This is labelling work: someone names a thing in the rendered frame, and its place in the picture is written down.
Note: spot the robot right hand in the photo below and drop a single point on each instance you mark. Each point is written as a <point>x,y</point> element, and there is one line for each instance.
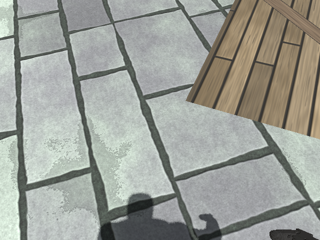
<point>288,234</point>

